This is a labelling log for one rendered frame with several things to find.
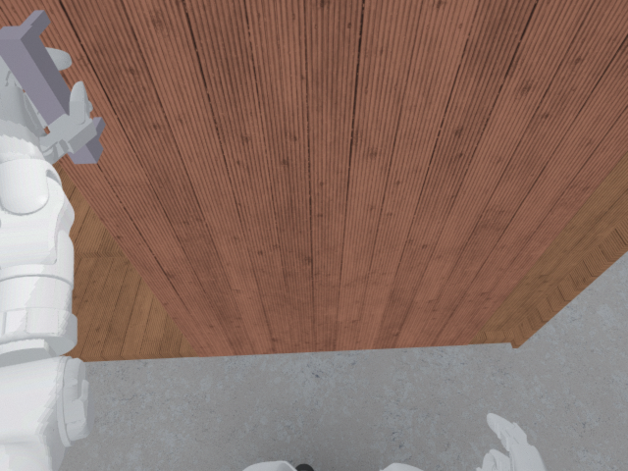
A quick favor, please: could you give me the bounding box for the left robot upper arm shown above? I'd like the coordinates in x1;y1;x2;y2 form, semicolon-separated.
0;355;95;471

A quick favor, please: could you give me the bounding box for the robot left forearm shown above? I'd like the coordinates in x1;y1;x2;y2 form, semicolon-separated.
0;159;78;367

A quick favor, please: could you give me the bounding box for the robot left hand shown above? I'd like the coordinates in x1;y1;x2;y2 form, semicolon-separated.
0;47;97;165

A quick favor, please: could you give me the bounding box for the handle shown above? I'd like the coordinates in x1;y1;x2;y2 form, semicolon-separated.
0;10;106;164

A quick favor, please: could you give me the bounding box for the robot right hand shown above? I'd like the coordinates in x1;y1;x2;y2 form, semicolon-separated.
476;413;548;471

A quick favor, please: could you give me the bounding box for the wardrobe door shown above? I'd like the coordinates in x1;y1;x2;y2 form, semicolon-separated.
479;151;628;332
0;0;628;357

